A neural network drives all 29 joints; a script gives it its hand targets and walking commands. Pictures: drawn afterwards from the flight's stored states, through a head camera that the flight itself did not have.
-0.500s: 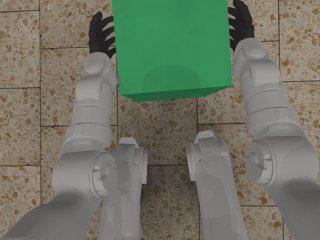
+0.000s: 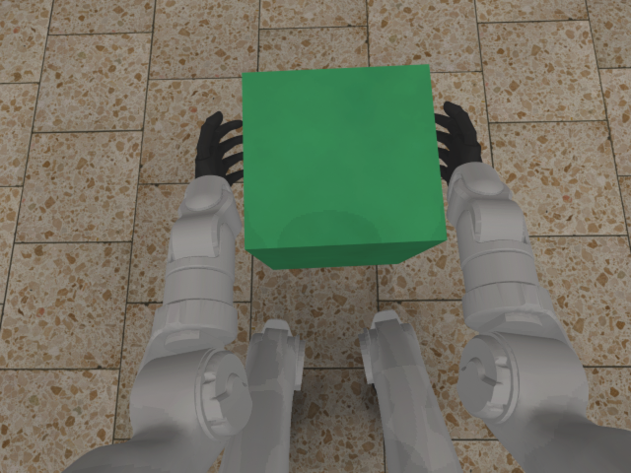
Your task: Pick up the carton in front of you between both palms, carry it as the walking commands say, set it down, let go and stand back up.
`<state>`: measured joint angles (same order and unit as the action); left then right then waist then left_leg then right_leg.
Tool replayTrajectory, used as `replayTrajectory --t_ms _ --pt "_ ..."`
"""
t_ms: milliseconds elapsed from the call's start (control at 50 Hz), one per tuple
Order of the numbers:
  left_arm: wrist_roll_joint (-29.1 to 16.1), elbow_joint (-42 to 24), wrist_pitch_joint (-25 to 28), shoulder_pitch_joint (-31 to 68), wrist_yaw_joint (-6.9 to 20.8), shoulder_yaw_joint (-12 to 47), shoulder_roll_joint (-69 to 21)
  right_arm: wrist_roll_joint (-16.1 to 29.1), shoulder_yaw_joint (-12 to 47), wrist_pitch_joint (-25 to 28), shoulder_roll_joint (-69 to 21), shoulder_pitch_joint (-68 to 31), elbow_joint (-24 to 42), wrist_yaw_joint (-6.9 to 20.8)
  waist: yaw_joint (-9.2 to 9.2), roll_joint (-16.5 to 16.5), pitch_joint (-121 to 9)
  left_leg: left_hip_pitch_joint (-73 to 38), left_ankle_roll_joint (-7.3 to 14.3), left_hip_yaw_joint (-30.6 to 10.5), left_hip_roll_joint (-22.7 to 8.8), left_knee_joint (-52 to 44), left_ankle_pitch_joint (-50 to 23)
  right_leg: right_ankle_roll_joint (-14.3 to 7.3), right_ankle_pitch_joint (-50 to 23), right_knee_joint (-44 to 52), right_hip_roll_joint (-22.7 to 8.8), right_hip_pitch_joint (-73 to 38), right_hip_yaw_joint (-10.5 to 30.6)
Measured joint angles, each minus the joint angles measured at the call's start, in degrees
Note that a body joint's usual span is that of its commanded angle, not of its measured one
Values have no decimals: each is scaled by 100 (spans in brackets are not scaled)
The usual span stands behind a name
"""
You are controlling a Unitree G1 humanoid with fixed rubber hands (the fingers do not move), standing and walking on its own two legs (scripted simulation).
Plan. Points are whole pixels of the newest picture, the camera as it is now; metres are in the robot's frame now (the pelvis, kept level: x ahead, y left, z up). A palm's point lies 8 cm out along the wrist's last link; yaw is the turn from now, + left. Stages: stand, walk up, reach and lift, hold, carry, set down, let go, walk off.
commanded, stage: reach and lift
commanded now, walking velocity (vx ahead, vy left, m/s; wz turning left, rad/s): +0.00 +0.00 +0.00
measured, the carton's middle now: (335, 187) +0.47 -0.03 -0.13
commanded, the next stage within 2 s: none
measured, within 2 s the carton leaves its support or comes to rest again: neither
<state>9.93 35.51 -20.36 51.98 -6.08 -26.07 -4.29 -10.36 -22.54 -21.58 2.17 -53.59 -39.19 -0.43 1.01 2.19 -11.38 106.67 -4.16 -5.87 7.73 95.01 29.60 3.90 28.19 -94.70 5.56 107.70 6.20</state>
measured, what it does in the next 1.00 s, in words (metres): rises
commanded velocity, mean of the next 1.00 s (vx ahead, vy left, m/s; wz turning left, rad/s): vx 0.00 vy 0.00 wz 0.00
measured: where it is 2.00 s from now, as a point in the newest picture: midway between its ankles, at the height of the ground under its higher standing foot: (333, 410)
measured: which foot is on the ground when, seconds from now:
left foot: down 0.00-1.00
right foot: down 0.00-1.00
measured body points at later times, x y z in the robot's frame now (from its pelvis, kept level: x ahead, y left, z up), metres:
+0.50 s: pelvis +0.05 +0.00 +0.14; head +0.17 -0.01 +0.58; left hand +0.43 +0.14 +0.10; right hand +0.43 -0.17 +0.10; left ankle +0.09 +0.13 -0.49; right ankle +0.10 -0.13 -0.49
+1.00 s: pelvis +0.09 +0.00 +0.24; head +0.07 +0.00 +0.69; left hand +0.40 +0.14 +0.25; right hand +0.39 -0.16 +0.24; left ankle +0.09 +0.13 -0.49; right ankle +0.10 -0.13 -0.49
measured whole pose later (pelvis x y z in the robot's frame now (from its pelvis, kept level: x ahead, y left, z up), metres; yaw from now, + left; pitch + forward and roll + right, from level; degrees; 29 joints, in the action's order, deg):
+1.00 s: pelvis +0.09 +0.00 +0.24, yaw -1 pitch +3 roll +0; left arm 11.8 23.1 -29.4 13.5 -2.4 -14.1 -8.3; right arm -11.9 -14.1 -30.2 -8.3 -13.2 -23.2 -1.7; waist 0.4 0.2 -6.9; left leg 17.1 -0.8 -8.9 3.1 29.9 15.5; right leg 1.2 14.2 -29.4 2.7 17.9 8.4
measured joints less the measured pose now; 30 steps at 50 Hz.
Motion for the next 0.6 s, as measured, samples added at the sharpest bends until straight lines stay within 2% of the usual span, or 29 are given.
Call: replayTrajectory --t_ms 100,420,600 --pt "-87 -43 57 -460 -32 138 -82 111 144 5 -101 486 131 -72 -16 -25 -138 -696 51 14 -47 -442 43 -19 35 424 10 -675 59" --pt "-42 58 333 -1805 112 370 -237 -21 267 289 -524 1817 110 -123 -63 -88 -206 -3333 146 -162 -154 -2348 -232 -152 -223 2335 -55 -3324 80" --pt "30 -120 312 -2498 178 563 -369 -21 396 291 -684 2625 397 -115 -68 -109 -48 -4961 230 -205 -231 -3568 -512 -181 -496 3564 -116 -4961 147"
